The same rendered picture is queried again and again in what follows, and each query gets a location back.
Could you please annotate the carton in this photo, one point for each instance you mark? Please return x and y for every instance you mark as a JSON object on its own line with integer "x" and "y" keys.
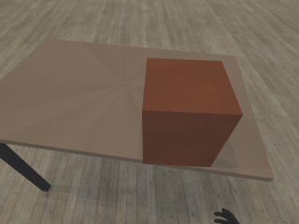
{"x": 189, "y": 111}

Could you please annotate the robot right hand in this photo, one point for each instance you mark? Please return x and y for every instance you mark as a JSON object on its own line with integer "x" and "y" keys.
{"x": 227, "y": 215}

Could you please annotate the table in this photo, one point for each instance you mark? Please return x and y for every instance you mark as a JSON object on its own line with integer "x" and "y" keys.
{"x": 86, "y": 98}

